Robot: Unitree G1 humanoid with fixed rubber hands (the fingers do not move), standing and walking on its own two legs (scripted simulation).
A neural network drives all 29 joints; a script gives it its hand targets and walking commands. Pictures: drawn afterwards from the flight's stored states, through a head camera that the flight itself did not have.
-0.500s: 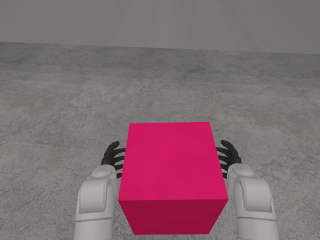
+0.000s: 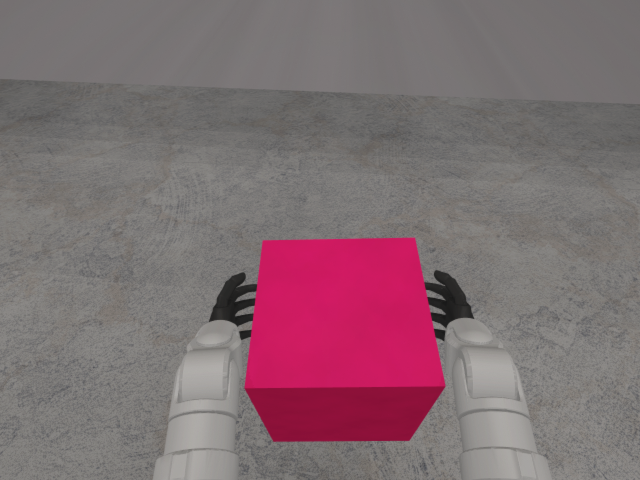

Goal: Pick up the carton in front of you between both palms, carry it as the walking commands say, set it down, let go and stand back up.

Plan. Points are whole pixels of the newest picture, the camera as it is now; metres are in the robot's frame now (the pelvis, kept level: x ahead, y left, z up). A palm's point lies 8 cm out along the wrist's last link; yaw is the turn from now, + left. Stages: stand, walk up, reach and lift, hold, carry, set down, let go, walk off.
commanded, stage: carry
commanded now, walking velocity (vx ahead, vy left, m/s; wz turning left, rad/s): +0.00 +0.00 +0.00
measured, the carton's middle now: (339, 345) +0.31 +0.00 -0.03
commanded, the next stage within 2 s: hold in 1.12 s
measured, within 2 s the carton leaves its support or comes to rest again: neither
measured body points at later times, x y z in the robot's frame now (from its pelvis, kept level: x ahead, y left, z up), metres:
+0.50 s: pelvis -0.01 +0.01 +0.00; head -0.04 +0.01 +0.45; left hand +0.29 +0.16 +0.03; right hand +0.29 -0.14 +0.03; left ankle -0.03 +0.09 -0.74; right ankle +0.02 -0.11 -0.74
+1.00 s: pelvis -0.02 +0.02 +0.00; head -0.04 +0.02 +0.45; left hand +0.28 +0.17 +0.03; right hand +0.28 -0.13 +0.03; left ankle -0.03 +0.09 -0.74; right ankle +0.02 -0.11 -0.74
